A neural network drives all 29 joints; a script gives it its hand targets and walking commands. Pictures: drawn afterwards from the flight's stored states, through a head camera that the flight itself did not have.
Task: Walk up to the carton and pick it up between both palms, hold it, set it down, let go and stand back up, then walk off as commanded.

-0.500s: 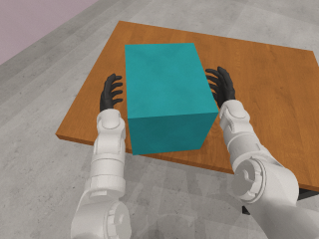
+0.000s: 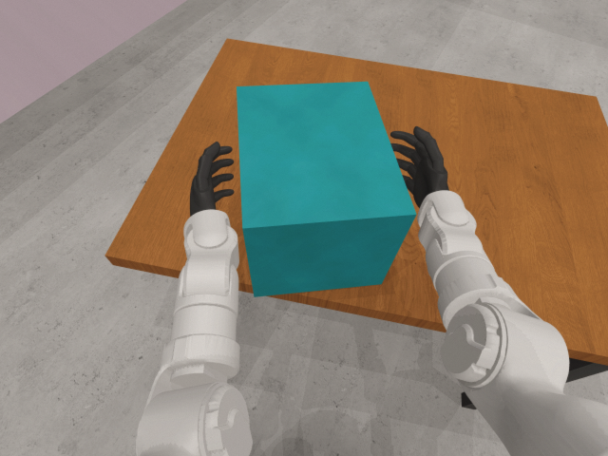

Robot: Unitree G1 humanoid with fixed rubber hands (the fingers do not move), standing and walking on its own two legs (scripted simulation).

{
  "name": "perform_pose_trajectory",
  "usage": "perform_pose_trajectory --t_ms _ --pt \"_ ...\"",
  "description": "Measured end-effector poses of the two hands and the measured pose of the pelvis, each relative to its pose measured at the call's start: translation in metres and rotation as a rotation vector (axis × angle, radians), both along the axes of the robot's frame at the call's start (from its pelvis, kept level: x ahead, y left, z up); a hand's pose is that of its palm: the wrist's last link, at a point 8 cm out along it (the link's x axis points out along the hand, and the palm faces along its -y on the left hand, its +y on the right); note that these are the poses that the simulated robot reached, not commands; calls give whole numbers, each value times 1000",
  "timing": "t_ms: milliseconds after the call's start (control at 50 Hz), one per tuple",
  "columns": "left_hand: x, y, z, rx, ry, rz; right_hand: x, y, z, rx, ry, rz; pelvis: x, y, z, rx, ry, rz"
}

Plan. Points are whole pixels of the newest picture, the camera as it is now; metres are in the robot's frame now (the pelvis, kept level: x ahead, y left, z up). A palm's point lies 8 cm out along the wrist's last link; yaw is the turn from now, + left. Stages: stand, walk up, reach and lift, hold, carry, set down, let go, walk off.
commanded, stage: set down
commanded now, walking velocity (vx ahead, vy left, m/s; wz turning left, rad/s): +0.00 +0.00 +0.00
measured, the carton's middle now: (311, 188) +0.48 +0.03 +0.01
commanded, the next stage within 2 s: none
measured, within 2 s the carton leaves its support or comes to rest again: neither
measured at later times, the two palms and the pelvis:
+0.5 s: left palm (204, 212) +0.38 +0.17 +0.07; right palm (440, 193) +0.44 -0.15 +0.07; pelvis -0.01 +0.00 +0.00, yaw +0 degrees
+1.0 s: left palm (212, 230) +0.36 +0.15 +0.06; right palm (479, 205) +0.42 -0.19 +0.07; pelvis -0.03 +0.00 +0.00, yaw -1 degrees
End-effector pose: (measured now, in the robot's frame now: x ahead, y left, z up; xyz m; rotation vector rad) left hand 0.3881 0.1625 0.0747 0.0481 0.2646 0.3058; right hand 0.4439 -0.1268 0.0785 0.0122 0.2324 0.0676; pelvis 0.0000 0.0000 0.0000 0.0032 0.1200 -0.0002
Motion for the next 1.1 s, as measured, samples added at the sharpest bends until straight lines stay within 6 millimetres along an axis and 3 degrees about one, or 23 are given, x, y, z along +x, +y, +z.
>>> perform_pose_trajectory --t_ms 260,380,540,820,1100 --pt "0 0 0 6 0 -1 0 0 0 -3 3 4 0 0 0 0 1 0" --pt "-2 1 -3 -14 2 19 2 -3 3 -90 2 49 -1 0 0 0 3 -1" --pt "-3 4 -9 -141 -11 93 1 -24 -12 -101 94 17 -7 2 -1 -2 61 -2" --pt "-11 -7 -6 -115 11 58 -2 -42 1 -134 29 28 -20 2 -2 -4 80 -6" --pt "-35 -10 -9 -115 3 56 -30 -72 -4 -184 62 37 -35 -2 -2 -6 60 -11"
